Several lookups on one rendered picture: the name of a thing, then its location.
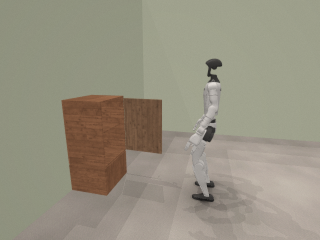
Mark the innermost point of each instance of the cupboard door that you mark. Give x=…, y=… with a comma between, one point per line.
x=143, y=124

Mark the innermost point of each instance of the humanoid robot torso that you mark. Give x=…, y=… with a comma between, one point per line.
x=207, y=104

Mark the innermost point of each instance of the left robot forearm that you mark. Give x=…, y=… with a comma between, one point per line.
x=207, y=120

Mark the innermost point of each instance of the left robot thigh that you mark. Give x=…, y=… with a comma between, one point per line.
x=207, y=136

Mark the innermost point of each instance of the left robot upper arm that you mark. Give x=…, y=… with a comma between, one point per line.
x=212, y=89

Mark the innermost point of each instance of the robot left hand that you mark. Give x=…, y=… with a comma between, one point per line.
x=195, y=139

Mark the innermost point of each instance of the robot right hand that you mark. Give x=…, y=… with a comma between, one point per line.
x=198, y=122

